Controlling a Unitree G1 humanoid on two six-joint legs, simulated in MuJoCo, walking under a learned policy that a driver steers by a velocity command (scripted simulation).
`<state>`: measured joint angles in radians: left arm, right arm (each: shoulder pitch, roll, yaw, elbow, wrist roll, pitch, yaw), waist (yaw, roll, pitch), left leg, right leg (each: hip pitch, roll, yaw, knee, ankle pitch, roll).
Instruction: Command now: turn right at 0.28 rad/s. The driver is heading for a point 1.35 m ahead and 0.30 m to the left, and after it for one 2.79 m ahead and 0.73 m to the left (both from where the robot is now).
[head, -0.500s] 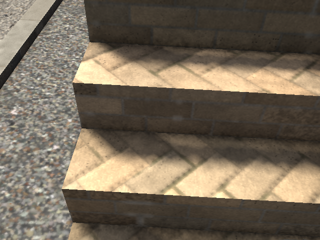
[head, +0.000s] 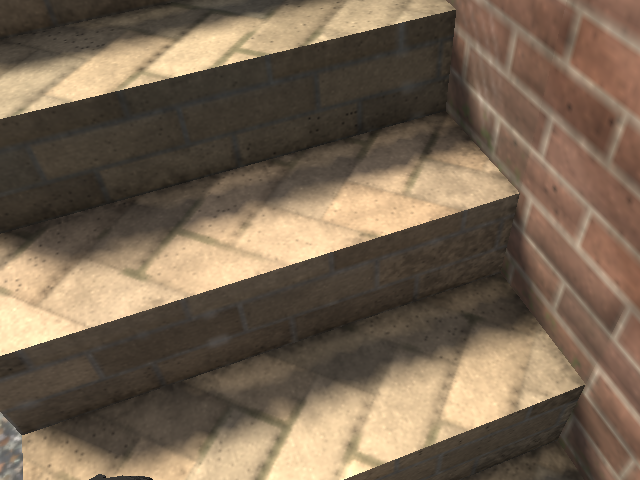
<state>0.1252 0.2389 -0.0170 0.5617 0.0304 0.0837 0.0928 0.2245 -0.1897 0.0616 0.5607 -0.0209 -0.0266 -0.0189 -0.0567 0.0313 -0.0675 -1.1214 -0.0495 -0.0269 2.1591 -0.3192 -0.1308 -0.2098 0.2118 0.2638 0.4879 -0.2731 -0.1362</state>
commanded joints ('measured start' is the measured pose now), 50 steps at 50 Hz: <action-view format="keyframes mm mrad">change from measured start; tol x64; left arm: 1 -17 144 36 -19 -21 16 -13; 35 752 -9 34 464 20 -100 -57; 50 -38 41 91 63 7 -105 -21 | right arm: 1 -258 55 50 -233 -20 -35 -2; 9 557 -256 -82 44 -60 -50 -12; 35 -723 290 77 -345 38 -120 63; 50 -116 -249 -115 -95 -13 115 -1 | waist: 1 43 -64 -6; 10 -256 692 -395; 15 241 -142 58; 46 -60 -480 -253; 50 -83 360 -147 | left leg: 1 -161 38 55 -244 28 -7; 9 1229 185 -368 -1334 -200 383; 15 251 175 -243 -1354 -337 227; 25 432 338 -244 -1162 -172 205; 31 -197 -93 -85 481 -406 108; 39 -474 147 -166 339 -119 30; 47 649 -71 99 -1003 -469 201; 50 873 282 -931 -1821 -154 582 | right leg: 1 71 -245 136 -83 642 18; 8 80 -249 68 182 1733 151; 10 -481 15 43 1205 -116 246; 16 -373 -111 -222 1518 78 162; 26 -271 -283 -298 668 86 114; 31 249 -444 -132 101 1498 -14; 38 427 -711 267 -265 405 -164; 46 281 -570 -368 -44 2335 -102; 48 136 -549 -320 257 2084 -110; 50 -618 -99 -207 1472 -61 20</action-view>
